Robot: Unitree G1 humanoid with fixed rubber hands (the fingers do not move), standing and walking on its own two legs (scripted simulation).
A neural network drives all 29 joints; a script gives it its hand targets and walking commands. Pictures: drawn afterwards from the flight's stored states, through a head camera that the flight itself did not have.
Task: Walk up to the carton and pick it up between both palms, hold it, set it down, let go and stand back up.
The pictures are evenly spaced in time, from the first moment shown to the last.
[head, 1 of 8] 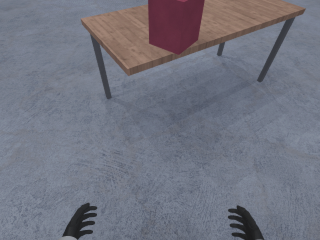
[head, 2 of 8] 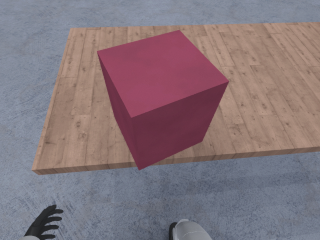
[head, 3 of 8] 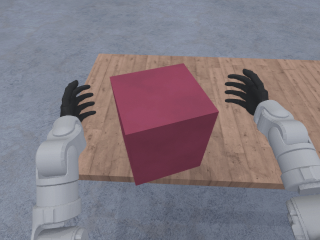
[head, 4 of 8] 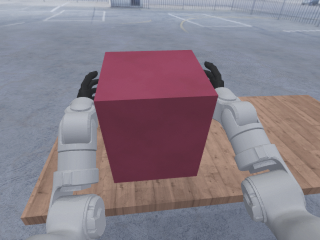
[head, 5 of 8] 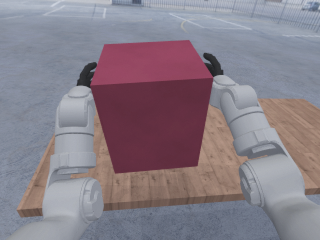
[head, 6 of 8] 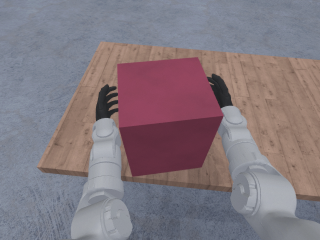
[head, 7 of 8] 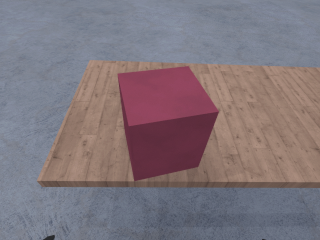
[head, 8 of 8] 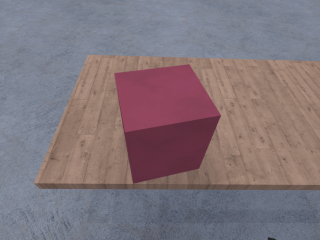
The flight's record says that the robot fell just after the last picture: no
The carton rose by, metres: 0.23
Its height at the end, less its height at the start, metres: +0.00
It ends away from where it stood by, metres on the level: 0.02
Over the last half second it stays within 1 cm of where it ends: yes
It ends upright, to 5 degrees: yes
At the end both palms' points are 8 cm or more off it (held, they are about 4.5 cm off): yes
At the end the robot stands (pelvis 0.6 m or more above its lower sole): yes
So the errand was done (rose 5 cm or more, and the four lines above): yes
